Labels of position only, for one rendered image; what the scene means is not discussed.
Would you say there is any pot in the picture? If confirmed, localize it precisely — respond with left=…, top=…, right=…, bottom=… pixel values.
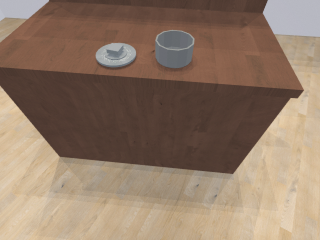
left=155, top=30, right=195, bottom=68

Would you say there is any lid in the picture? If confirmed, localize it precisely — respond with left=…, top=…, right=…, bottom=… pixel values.
left=95, top=43, right=136, bottom=68

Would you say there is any knob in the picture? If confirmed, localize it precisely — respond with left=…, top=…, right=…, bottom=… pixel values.
left=106, top=43, right=124, bottom=55

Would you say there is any table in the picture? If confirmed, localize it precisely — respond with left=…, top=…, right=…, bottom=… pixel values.
left=0, top=0, right=304, bottom=174

